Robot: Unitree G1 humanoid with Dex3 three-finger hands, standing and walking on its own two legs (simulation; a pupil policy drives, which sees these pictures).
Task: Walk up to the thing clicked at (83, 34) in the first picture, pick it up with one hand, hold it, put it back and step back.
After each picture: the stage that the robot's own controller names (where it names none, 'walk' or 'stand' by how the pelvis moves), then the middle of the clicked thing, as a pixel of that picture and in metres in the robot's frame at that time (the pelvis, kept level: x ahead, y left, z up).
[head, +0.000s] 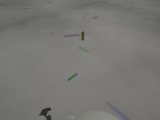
stand; (82, 36) +2.02 +0.22 -0.65
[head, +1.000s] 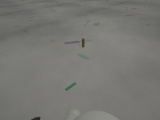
walk; (83, 43) +1.89 +0.33 -0.65
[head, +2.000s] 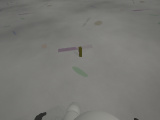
walk; (80, 52) +1.31 +0.28 -0.65
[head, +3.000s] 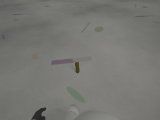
walk; (77, 67) +0.89 +0.24 -0.64
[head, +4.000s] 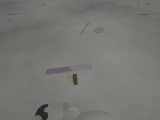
stand; (75, 79) +0.61 +0.22 -0.64
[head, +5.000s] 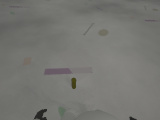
stand; (73, 83) +0.54 +0.17 -0.64
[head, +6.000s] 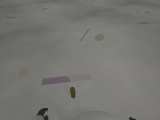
stand; (72, 92) +0.46 +0.19 -0.65
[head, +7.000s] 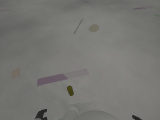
stand; (70, 91) +0.38 +0.23 -0.64
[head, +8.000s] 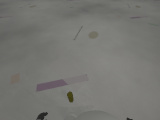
stand; (70, 97) +0.36 +0.21 -0.65
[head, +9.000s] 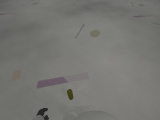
stand; (70, 94) +0.38 +0.21 -0.65
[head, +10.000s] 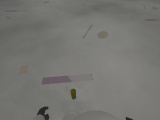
stand; (73, 94) +0.39 +0.17 -0.65
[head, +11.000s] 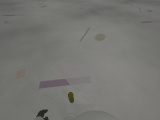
stand; (71, 97) +0.37 +0.20 -0.65
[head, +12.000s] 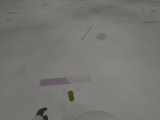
stand; (71, 96) +0.38 +0.20 -0.65
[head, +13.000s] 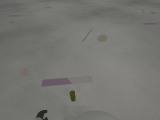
stand; (72, 96) +0.40 +0.19 -0.65
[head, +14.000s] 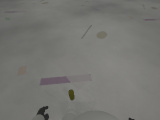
stand; (71, 95) +0.38 +0.20 -0.64
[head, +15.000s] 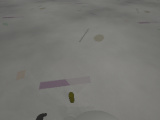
stand; (71, 97) +0.38 +0.20 -0.65
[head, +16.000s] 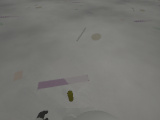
stand; (70, 96) +0.39 +0.21 -0.65
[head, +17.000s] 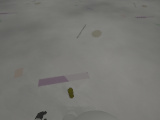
stand; (71, 93) +0.40 +0.21 -0.65
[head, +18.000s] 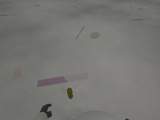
stand; (70, 93) +0.42 +0.21 -0.65
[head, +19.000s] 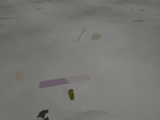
stand; (71, 94) +0.42 +0.21 -0.66
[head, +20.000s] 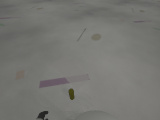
stand; (71, 94) +0.43 +0.20 -0.66
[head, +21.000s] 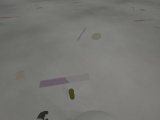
stand; (71, 94) +0.43 +0.20 -0.66
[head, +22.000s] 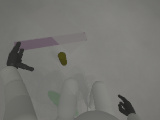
go down; (63, 59) +0.48 +0.23 -0.36
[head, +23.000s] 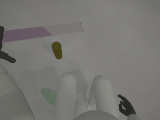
go down; (57, 51) +0.50 +0.26 -0.27
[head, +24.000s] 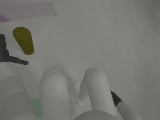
close in; (26, 44) +0.48 +0.31 -0.17
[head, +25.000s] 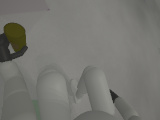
close; (18, 42) +0.47 +0.32 -0.16
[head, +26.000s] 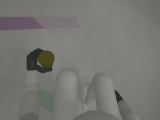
lift; (47, 62) +0.34 +0.28 -0.10
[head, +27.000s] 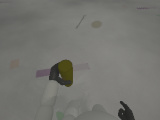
lift; (67, 75) +0.31 +0.15 +0.05
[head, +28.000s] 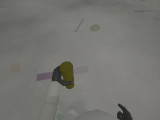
hold; (68, 77) +0.31 +0.14 +0.02
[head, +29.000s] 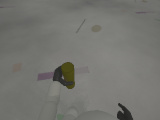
hold; (69, 77) +0.31 +0.14 +0.02
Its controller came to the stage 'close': yes
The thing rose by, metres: 0.68
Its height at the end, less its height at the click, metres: +0.63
